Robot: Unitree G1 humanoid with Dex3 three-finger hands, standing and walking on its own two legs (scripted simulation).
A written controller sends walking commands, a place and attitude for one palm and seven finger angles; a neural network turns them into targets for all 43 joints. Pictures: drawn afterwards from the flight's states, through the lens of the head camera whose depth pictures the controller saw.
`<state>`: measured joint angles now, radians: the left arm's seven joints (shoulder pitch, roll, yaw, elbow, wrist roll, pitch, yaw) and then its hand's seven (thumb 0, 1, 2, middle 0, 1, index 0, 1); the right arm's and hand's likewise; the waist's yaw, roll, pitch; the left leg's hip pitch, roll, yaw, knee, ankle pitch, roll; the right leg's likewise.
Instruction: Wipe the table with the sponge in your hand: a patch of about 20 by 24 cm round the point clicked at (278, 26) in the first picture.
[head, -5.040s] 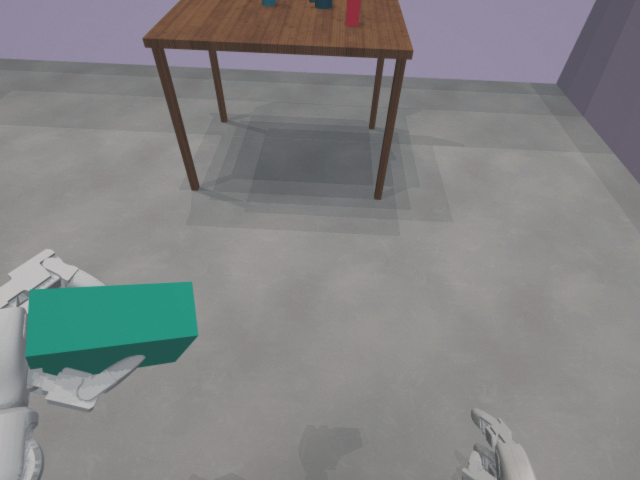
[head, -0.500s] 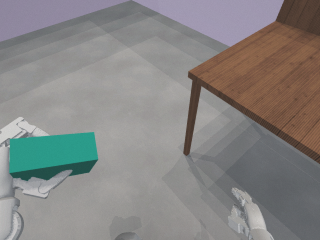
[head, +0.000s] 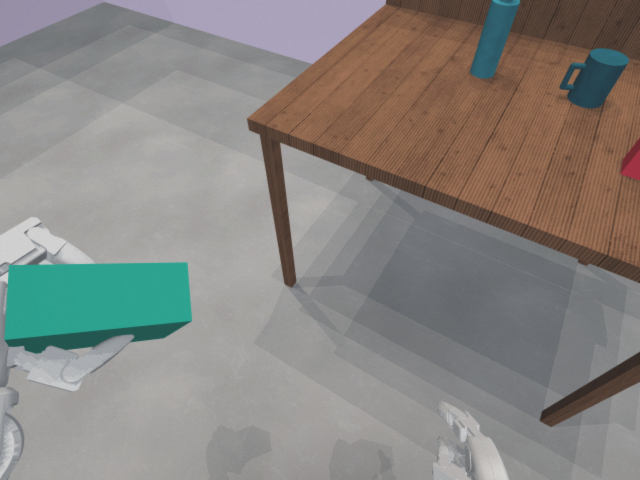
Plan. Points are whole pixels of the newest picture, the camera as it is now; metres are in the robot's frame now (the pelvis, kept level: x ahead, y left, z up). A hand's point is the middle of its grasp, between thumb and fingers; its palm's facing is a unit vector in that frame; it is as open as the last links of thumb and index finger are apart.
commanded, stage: turn to face it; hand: left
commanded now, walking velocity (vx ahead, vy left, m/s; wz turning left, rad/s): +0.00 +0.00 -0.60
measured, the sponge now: (128, 307) +0.24 +0.20 +0.16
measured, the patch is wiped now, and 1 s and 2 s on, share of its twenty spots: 0.00 0.00 0.00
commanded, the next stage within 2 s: take the last steps up to it in 1.42 s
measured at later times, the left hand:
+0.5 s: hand (154, 356) +0.18 +0.15 +0.19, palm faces +0.17 -0.90 -0.40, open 9.4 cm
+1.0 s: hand (325, 440) +0.13 +0.01 +0.19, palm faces -0.17 -0.84 -0.52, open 9.4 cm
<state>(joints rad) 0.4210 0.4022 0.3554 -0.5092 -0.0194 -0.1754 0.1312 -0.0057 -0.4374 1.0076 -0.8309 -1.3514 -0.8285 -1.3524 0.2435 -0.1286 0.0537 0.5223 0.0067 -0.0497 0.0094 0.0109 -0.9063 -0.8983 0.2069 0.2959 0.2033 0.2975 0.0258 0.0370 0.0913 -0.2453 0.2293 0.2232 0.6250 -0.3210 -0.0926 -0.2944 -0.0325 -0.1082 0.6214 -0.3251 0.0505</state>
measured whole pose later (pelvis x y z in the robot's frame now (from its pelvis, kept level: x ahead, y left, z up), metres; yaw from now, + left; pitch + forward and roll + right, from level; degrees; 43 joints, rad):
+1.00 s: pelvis -0.17 -0.06 +0.01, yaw -34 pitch +0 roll +2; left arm 0.55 0.44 0.41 -0.59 -0.06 -0.20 0.14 -0.01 -0.44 1.01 -0.83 -1.35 -0.83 -1.35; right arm 0.19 -0.26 -0.03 0.56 0.01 0.06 -0.02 0.01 -0.91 -0.90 0.20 0.30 0.20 0.30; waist -0.02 -0.02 0.09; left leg -0.38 0.03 0.04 0.84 -0.47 -0.08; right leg -0.39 0.08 0.05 0.49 -0.10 -0.09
